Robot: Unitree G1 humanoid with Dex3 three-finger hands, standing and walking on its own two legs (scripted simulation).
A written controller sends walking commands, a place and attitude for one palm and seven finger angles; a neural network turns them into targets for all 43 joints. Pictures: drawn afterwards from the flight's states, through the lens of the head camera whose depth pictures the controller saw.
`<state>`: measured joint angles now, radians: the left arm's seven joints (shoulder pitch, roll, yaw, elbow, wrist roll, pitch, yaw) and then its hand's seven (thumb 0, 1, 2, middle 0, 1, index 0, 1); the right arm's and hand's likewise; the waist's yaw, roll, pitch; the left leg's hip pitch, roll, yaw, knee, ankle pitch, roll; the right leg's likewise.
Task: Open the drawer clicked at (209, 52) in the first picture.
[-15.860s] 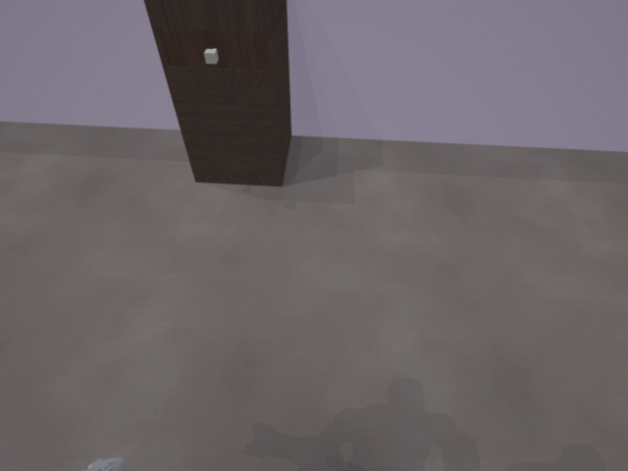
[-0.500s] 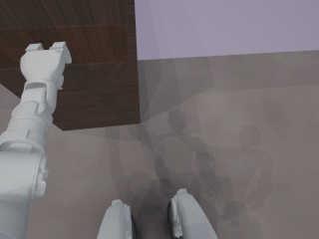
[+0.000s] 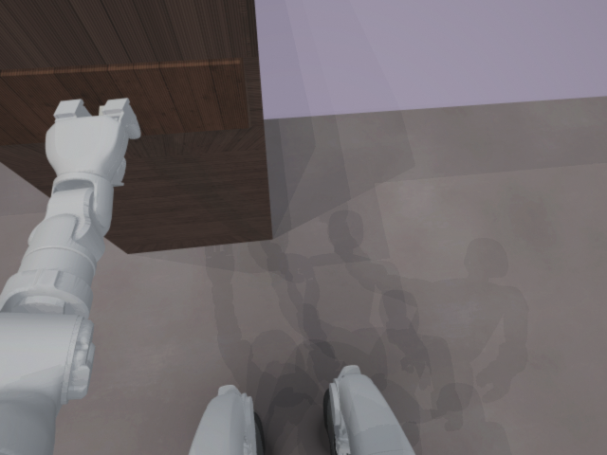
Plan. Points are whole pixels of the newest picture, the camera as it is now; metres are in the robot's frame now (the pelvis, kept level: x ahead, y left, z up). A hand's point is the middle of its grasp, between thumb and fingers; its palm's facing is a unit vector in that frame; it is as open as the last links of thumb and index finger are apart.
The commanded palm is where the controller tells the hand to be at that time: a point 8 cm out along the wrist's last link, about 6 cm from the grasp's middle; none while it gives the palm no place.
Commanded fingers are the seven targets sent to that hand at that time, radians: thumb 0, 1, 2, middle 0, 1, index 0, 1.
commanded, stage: pull the drawer open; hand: left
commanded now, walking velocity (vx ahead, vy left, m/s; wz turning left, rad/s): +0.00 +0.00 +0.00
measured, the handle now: (104, 130) +0.55 +0.23 -0.02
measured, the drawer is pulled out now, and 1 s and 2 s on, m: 0.01 0.13 0.25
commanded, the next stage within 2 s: none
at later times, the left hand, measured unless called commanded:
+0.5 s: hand (107, 205) +0.45 +0.23 -0.03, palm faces -0.07 -0.05 -1.00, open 6.9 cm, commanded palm +0.41 +0.22 +0.02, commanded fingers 0.00 0.90 0.90 -0.40 -1.35 -0.40 -1.35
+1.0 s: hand (105, 253) +0.38 +0.22 -0.03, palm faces -0.06 -0.04 -1.00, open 6.9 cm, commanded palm +0.35 +0.22 +0.02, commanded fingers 0.00 0.90 0.90 -0.40 -1.35 -0.40 -1.35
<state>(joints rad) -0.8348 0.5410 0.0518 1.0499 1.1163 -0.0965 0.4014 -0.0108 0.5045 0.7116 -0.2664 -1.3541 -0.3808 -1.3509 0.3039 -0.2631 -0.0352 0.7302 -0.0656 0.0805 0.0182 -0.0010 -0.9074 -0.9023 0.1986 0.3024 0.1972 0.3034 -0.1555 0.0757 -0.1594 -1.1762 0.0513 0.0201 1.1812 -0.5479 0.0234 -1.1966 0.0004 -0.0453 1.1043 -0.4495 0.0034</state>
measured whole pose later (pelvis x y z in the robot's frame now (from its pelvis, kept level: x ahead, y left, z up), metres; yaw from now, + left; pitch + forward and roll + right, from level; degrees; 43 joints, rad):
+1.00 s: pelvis +0.02 +0.00 +0.03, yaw +0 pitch +24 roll -1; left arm -0.26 0.34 -0.02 0.64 1.13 -0.02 0.53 -0.01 0.51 0.71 -0.25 -1.35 -0.37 -1.35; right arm 0.20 -0.24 -0.06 0.68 -0.06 0.12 0.00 0.00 -0.91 -0.90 0.20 0.30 0.20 0.30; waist -0.05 0.06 -0.17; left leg -0.91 0.04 0.04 1.04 -0.54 0.02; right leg -0.95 0.00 -0.02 1.00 -0.46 0.00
